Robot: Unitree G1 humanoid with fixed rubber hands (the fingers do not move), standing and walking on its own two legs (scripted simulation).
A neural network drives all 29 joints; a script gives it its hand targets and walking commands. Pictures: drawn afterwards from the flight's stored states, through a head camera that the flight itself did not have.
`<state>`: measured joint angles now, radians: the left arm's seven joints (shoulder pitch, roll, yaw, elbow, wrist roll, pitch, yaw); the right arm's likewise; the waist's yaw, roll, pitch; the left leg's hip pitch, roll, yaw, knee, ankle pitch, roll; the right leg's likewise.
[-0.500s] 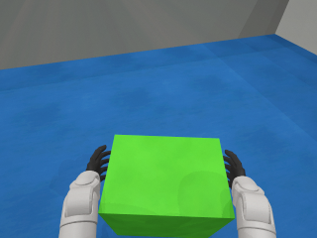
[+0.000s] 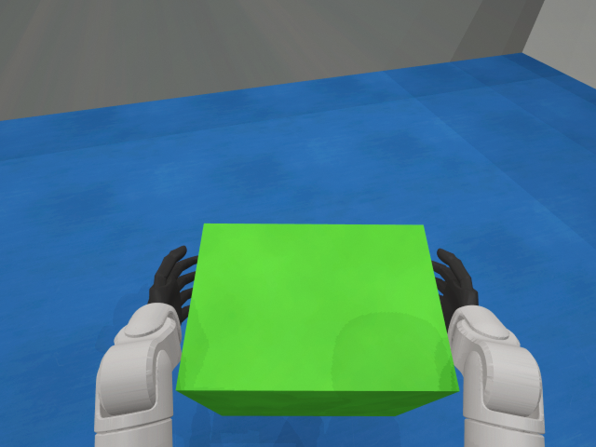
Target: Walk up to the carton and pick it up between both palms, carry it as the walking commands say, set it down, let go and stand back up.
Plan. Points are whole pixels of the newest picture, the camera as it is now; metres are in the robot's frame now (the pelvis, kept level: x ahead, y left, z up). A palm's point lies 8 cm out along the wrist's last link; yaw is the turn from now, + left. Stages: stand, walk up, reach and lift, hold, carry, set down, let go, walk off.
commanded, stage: carry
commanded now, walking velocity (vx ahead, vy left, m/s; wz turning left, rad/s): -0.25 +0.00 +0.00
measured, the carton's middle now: (311, 331) +0.28 +0.00 +0.02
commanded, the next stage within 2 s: none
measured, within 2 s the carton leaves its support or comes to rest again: neither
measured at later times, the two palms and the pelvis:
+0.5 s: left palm out of the picture +0.10 +0.20 +0.11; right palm out of the picture +0.11 -0.15 +0.12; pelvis -0.12 +0.01 +0.02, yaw +0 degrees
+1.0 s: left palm out of the picture -0.05 +0.18 +0.11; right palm out of the picture -0.05 -0.17 +0.11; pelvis -0.28 +0.01 +0.01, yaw -1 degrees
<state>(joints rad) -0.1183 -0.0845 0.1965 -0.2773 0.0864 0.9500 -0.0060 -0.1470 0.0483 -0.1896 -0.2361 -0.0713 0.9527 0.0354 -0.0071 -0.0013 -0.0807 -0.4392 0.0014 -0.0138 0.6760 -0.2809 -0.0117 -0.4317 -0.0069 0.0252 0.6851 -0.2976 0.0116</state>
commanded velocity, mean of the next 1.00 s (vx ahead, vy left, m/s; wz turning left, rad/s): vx -0.25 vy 0.00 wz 0.00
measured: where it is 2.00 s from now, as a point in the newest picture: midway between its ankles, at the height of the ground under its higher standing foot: outside the picture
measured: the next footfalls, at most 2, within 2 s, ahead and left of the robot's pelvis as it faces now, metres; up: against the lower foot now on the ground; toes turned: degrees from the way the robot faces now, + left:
left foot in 0.30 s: +0.01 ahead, +0.11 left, +0.00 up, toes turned +6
right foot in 0.64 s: -0.17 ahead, -0.10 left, +0.00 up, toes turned -7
